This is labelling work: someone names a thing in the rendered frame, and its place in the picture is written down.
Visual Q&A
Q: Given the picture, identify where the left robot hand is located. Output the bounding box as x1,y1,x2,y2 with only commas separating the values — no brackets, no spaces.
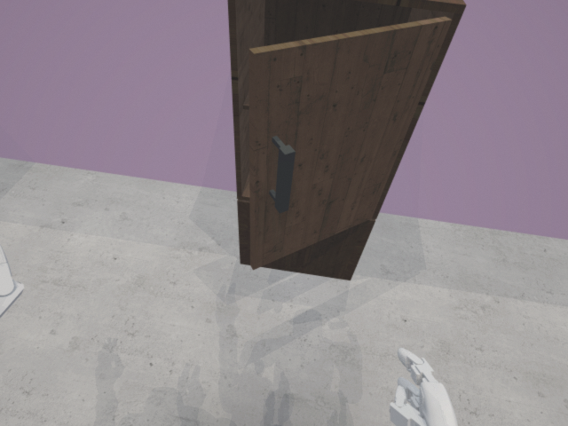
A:
0,245,24,318

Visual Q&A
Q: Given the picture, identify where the handle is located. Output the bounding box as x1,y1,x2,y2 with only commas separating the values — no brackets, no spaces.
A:
269,136,296,213

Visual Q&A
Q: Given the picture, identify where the right robot hand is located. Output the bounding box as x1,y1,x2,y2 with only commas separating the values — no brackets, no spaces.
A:
390,348,458,426

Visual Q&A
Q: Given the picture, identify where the cupboard door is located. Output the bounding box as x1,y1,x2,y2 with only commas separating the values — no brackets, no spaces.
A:
248,17,452,270

